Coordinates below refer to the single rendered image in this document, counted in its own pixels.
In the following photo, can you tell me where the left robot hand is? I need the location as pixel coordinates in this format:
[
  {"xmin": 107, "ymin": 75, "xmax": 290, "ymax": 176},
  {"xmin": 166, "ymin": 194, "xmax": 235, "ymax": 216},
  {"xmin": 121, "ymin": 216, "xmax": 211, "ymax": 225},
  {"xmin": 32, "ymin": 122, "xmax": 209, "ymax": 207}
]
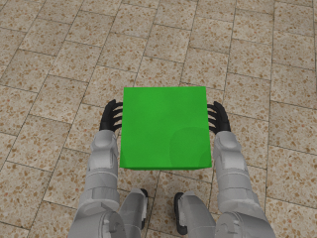
[{"xmin": 99, "ymin": 99, "xmax": 123, "ymax": 132}]

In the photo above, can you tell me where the robot left forearm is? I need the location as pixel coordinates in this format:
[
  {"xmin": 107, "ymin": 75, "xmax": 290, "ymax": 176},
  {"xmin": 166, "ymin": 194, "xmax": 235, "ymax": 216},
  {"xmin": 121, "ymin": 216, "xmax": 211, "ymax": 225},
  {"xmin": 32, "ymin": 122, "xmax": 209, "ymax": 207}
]
[{"xmin": 67, "ymin": 129, "xmax": 120, "ymax": 238}]

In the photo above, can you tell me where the robot right upper arm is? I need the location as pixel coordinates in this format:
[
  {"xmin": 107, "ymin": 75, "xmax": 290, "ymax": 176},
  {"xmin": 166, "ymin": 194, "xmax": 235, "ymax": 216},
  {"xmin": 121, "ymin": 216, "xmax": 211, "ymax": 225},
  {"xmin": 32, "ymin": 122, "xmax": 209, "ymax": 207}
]
[{"xmin": 215, "ymin": 210, "xmax": 276, "ymax": 238}]

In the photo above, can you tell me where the carton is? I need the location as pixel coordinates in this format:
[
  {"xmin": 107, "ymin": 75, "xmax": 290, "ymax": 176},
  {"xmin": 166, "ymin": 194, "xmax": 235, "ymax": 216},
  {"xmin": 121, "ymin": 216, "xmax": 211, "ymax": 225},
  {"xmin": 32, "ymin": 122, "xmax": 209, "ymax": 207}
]
[{"xmin": 119, "ymin": 86, "xmax": 212, "ymax": 171}]

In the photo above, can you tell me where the robot right forearm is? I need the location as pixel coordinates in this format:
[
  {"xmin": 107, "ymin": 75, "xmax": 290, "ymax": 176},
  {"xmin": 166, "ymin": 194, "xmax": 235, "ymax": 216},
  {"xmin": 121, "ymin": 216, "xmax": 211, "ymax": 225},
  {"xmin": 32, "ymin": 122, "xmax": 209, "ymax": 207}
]
[{"xmin": 212, "ymin": 131, "xmax": 270, "ymax": 225}]

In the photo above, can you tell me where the robot left foot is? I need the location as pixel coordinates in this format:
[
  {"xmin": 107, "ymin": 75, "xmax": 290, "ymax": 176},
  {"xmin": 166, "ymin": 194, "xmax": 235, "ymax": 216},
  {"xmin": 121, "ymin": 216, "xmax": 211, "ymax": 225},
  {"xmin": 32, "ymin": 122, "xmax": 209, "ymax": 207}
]
[{"xmin": 141, "ymin": 188, "xmax": 149, "ymax": 230}]

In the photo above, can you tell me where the robot left upper arm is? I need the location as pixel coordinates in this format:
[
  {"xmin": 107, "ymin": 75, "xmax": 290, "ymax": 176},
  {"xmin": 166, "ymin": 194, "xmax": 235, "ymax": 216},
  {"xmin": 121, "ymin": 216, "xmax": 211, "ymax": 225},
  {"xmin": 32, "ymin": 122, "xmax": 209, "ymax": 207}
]
[{"xmin": 67, "ymin": 210, "xmax": 127, "ymax": 238}]

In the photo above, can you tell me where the right robot shin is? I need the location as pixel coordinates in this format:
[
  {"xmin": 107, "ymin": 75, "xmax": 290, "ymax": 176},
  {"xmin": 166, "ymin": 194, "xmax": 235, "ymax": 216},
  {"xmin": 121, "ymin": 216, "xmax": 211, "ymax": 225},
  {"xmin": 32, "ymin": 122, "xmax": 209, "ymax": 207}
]
[{"xmin": 179, "ymin": 190, "xmax": 195, "ymax": 226}]

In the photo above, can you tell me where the right robot hand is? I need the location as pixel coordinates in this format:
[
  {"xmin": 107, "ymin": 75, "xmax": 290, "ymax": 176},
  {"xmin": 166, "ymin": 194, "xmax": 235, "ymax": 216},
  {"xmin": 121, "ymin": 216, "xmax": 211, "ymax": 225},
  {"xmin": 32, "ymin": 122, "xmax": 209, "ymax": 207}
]
[{"xmin": 207, "ymin": 101, "xmax": 232, "ymax": 135}]

